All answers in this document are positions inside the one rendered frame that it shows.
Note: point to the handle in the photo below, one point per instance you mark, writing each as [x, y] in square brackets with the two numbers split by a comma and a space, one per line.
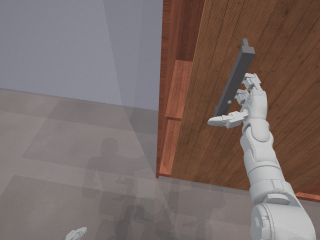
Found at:
[241, 65]

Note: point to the right robot hand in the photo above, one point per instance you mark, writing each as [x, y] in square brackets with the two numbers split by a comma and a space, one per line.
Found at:
[255, 103]

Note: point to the right robot upper arm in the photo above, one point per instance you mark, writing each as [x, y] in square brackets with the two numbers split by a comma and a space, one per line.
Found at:
[280, 222]

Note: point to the right robot forearm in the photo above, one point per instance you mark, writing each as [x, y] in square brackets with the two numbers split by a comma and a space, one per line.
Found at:
[267, 183]

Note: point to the left robot hand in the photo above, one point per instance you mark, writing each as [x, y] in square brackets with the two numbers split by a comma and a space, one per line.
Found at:
[76, 235]

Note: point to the wardrobe door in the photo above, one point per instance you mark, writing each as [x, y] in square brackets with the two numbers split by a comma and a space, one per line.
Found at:
[314, 189]
[285, 35]

